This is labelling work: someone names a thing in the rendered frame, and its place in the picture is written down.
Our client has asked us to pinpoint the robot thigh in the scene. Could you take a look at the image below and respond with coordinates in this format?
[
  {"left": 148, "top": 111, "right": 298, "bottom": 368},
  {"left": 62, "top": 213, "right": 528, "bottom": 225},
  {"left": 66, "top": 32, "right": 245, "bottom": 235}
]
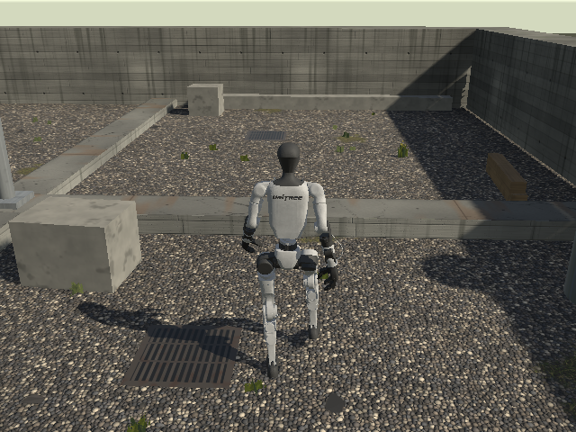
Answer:
[
  {"left": 300, "top": 249, "right": 319, "bottom": 289},
  {"left": 256, "top": 252, "right": 278, "bottom": 321}
]

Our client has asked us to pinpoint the robot left hand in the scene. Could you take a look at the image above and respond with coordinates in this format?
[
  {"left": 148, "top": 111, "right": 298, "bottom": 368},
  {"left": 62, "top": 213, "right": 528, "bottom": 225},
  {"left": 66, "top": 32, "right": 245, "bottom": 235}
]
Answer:
[{"left": 241, "top": 238, "right": 263, "bottom": 253}]

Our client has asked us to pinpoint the left robot thigh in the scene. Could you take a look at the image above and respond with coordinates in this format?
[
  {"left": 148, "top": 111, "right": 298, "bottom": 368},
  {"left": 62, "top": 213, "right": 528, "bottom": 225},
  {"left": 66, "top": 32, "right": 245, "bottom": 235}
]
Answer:
[{"left": 256, "top": 252, "right": 278, "bottom": 321}]

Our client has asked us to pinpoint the left robot forearm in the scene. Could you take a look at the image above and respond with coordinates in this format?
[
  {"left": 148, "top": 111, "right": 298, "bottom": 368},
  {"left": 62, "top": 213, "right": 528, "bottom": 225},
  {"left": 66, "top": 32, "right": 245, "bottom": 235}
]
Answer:
[{"left": 242, "top": 216, "right": 256, "bottom": 243}]

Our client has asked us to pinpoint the robot right hand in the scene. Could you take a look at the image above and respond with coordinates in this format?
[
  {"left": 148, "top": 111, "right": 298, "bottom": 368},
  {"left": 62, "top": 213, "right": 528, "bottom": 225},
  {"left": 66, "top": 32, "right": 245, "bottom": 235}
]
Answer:
[{"left": 317, "top": 265, "right": 338, "bottom": 291}]

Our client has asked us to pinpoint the right robot thigh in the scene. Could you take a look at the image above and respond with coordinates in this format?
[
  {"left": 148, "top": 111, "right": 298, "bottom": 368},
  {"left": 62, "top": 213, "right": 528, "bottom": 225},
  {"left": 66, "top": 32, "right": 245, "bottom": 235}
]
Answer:
[{"left": 300, "top": 249, "right": 319, "bottom": 289}]

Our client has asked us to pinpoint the robot left upper arm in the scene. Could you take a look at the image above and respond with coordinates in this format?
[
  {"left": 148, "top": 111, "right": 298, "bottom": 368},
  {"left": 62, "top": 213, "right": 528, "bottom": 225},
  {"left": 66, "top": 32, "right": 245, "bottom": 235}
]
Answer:
[{"left": 246, "top": 181, "right": 270, "bottom": 229}]

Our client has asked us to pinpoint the right robot forearm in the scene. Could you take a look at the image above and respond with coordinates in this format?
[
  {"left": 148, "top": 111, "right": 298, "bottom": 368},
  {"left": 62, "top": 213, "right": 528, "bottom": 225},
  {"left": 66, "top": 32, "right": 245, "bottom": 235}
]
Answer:
[{"left": 319, "top": 220, "right": 338, "bottom": 267}]

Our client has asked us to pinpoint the robot right upper arm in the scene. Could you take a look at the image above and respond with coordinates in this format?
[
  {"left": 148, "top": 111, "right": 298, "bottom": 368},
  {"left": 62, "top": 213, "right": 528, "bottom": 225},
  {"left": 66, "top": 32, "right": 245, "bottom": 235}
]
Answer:
[{"left": 307, "top": 182, "right": 329, "bottom": 234}]

